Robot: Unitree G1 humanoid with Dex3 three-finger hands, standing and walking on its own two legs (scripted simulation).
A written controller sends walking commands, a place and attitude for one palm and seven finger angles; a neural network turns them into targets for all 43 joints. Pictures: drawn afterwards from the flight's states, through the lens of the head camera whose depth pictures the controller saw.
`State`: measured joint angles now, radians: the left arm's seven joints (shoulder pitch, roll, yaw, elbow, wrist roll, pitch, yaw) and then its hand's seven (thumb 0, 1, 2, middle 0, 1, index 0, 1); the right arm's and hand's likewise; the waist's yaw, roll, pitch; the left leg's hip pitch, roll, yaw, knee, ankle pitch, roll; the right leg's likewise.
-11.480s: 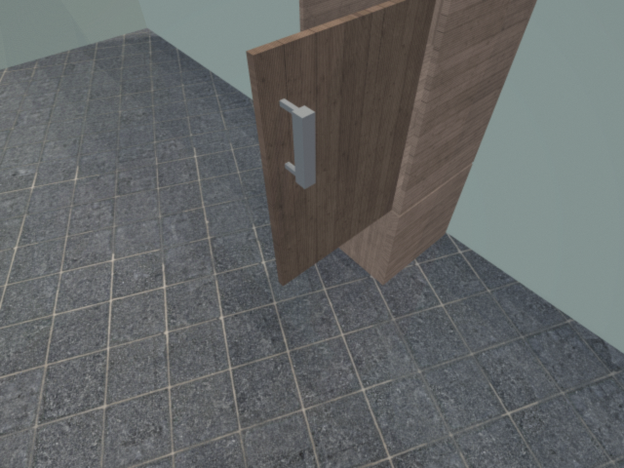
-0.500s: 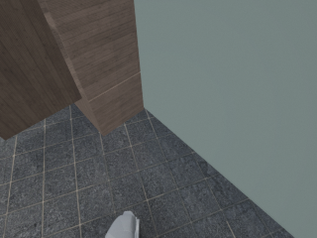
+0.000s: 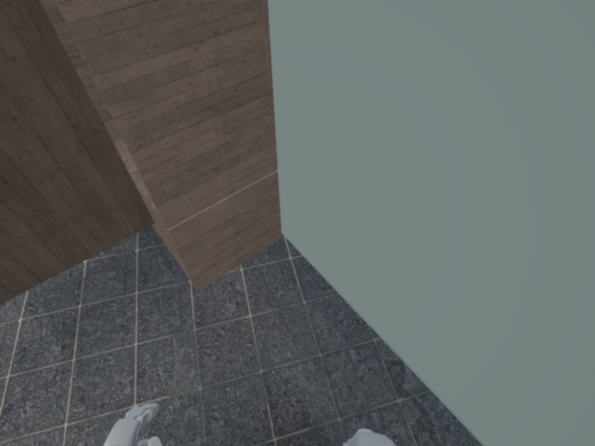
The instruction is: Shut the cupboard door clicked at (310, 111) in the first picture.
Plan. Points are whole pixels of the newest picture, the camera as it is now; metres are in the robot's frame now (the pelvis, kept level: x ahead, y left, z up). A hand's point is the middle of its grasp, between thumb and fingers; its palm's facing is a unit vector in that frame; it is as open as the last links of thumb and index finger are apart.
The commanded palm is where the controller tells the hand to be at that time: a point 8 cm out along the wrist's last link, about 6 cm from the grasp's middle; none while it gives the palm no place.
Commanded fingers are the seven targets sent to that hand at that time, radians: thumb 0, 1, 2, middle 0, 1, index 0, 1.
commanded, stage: turn to face it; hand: left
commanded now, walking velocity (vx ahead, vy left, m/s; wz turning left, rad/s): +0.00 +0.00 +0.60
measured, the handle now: out of the picture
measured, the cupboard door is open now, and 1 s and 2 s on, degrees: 90 90 90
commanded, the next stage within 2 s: take the last steps up to it in 1.12 s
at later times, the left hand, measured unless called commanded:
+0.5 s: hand out of the picture -0.03 +0.18 -0.18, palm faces +0.40 -0.88 -0.24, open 7.3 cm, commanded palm none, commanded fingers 0.00 0.90 0.90 -0.20 -0.30 -0.20 -0.30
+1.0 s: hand out of the picture -0.01 +0.20 -0.16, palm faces +0.51 -0.83 -0.23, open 7.4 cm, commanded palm none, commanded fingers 0.00 0.90 0.90 -0.20 -0.30 -0.20 -0.30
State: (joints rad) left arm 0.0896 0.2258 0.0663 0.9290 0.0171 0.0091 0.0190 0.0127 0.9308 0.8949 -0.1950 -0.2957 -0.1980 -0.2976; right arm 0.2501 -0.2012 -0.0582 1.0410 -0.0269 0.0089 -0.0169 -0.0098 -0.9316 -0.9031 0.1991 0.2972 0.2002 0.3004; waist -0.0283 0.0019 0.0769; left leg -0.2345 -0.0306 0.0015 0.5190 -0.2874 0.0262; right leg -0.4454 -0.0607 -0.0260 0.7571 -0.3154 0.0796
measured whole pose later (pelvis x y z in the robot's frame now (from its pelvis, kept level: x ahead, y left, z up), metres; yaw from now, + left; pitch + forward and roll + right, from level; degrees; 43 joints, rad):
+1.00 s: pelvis +0.01 -0.02 +0.01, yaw +31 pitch +0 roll +0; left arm 0.13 0.20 0.04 0.93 0.02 0.05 0.02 0.01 0.90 0.89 -0.20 -0.30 -0.20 -0.30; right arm 0.21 -0.18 -0.05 0.98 -0.03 0.04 -0.01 0.00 -0.91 -0.90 0.20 0.30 0.20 0.30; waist -0.02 0.00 0.08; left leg -0.28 -0.05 -0.02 0.46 -0.18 0.06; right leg -0.37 -0.04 -0.01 0.83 -0.43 0.08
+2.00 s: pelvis +0.03 +0.10 +0.00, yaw +41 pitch -1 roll +2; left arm 0.16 0.18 0.06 1.03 0.03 0.00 -0.01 0.00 0.91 0.90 -0.19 -0.30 -0.20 -0.30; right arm 0.41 -0.14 -0.03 1.12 -0.03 -0.06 -0.03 -0.01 -0.93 -0.90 0.20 0.30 0.20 0.30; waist -0.01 -0.04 0.05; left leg 0.05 -0.06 0.16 0.26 -0.30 0.06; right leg -0.60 -0.09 -0.06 0.96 -0.17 0.00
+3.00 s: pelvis +0.21 +0.15 -0.01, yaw +38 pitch -1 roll +1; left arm 0.19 0.20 0.06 0.97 0.03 0.02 0.03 0.00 0.91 0.90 -0.20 -0.30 -0.20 -0.30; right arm 0.13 -0.19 -0.07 1.02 -0.02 0.07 -0.02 0.00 -0.91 -0.90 0.20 0.30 0.20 0.30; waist 0.01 0.04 0.10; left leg -0.45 0.07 0.04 0.67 -0.33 -0.03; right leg -0.27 -0.04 -0.02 0.66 -0.39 0.00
